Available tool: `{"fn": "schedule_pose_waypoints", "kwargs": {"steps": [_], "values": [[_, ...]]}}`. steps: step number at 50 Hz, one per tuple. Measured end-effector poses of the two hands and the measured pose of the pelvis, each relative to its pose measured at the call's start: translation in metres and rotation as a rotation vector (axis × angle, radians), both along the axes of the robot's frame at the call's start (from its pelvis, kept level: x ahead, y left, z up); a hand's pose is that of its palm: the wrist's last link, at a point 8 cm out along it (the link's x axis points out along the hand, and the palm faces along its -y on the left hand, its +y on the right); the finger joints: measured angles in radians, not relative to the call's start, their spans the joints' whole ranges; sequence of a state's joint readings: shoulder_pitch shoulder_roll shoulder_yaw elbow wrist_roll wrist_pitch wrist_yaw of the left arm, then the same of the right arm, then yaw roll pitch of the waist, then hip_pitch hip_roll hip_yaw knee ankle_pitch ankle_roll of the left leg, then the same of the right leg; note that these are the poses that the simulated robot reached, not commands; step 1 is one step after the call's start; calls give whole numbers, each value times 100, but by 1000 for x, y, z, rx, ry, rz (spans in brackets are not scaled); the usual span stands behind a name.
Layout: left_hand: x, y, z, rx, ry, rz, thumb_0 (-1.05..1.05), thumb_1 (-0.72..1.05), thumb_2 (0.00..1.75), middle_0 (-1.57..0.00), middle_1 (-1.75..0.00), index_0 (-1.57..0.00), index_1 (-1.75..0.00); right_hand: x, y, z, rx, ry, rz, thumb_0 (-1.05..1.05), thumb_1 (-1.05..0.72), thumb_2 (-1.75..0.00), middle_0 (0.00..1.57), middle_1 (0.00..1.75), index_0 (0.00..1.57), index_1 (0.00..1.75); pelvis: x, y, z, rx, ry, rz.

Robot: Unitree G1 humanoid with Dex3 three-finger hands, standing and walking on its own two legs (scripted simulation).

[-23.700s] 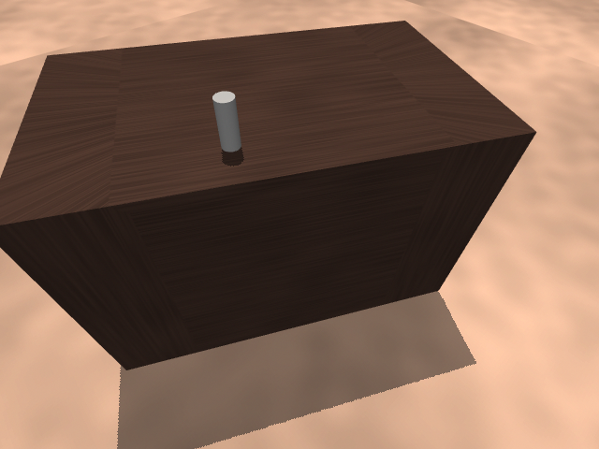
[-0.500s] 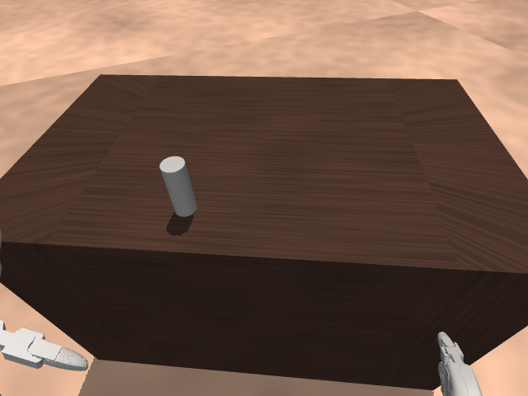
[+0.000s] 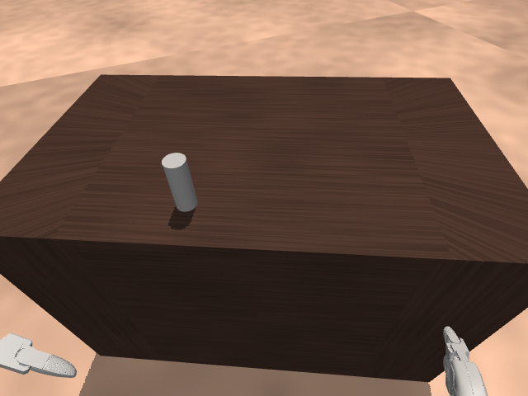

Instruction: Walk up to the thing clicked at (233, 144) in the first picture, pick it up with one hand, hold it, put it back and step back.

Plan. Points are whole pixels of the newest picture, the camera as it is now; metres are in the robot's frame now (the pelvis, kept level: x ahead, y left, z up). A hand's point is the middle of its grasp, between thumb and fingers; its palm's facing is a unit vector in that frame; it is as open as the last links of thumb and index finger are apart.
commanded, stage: home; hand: left
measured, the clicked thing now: (180, 183) +0.48 +0.19 +0.04
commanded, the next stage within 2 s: none
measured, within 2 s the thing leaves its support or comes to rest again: neither
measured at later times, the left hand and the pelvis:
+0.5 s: hand (140, 363) +0.18 +0.20 -0.04, palm faces +0.14 -0.96 -0.26, open 17.6 cm; pelvis +0.02 +0.00 +0.00, yaw +0 degrees
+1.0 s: hand (166, 358) +0.20 +0.18 -0.10, palm faces +0.08 -0.97 -0.23, open 17.5 cm; pelvis +0.02 +0.00 +0.00, yaw -1 degrees
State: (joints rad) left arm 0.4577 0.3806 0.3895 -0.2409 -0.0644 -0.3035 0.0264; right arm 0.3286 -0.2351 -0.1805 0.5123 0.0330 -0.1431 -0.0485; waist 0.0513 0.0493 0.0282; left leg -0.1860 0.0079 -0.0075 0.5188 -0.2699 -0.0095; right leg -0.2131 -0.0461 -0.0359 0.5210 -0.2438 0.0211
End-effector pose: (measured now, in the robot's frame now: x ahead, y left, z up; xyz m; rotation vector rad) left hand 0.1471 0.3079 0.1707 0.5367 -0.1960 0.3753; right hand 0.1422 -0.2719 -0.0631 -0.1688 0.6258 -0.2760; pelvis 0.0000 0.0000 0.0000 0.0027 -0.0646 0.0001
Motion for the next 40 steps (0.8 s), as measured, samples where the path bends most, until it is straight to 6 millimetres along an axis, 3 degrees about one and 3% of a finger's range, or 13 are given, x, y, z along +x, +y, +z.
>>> {"fn": "schedule_pose_waypoints", "kwargs": {"steps": [7, 17, 29, 34, 40], "values": [[2, 4, -35, -101, 91, 37, -1, -54, 5, -6, -6, -7, -6, 5, 7, 3, -6, 6, 31, -1, 34, -19, 8, 10, 9, 10, 2, 2, 3, 1, 4, -4], [3, -35, -125, -314, 394, -4, -1, -56, 5, -6, -5, -6, -5, 25, 62, -18, 92, 86, 142, 0, -15, -47, 13, 18, 13, 17, 10, 2, 4, -3, 27, 1], [12, -76, -223, -477, 779, -31, -1, -59, 3, -5, -4, -6, -4, 35, 48, -16, 44, 119, 108, 1, -74, -81, 18, 27, 19, 27, 19, 3, 3, -1, 55, -2], [23, -86, -244, -511, 861, -40, -1, -58, 3, -6, -5, -6, -4, 30, 46, -15, 33, 147, 104, 1, -84, -87, 19, 29, 20, 29, 20, 2, 3, -3, 59, -10], [33, -79, -240, -498, 830, -1, -1, -57, 4, -6, -5, -6, -5, 14, 40, -23, 29, 218, 94, 1, -88, -89, 20, 30, 21, 29, 23, 3, 3, -8, 53, -17]]}}
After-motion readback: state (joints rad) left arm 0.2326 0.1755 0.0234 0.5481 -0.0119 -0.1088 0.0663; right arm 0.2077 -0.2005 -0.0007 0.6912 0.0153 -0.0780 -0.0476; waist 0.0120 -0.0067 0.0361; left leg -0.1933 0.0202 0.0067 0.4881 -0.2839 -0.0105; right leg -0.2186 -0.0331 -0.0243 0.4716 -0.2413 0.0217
